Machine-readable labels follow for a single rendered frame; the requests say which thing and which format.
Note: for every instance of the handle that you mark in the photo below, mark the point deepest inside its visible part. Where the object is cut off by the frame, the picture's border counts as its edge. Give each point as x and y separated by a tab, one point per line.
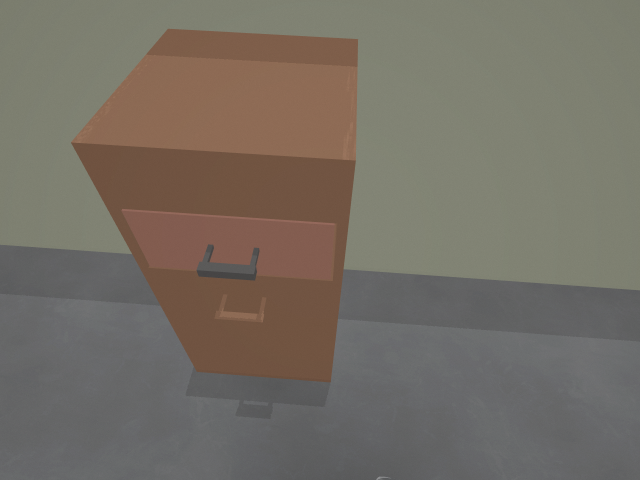
228	271
237	318

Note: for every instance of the cabinet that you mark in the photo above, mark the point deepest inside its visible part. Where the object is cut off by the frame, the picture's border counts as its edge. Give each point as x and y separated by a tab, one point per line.
244	125

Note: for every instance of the drawer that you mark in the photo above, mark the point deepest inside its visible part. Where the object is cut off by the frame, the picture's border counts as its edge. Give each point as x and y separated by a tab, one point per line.
286	247

